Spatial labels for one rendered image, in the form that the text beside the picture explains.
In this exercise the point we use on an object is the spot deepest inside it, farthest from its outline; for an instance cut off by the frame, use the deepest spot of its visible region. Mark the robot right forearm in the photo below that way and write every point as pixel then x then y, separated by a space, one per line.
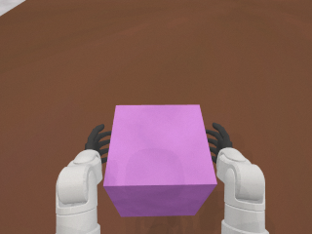
pixel 244 193

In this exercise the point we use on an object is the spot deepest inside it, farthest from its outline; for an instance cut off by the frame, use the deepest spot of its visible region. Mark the carton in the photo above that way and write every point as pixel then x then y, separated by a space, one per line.
pixel 159 162

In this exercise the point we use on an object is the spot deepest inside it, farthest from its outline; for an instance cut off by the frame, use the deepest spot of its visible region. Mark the left robot hand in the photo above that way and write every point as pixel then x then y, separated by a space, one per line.
pixel 94 143

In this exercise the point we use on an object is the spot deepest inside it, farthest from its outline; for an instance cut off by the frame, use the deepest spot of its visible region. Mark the robot left forearm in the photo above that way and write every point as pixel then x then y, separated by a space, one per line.
pixel 77 195

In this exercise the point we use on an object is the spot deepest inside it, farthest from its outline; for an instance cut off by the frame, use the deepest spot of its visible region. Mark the right robot hand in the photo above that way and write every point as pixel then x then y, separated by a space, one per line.
pixel 223 140

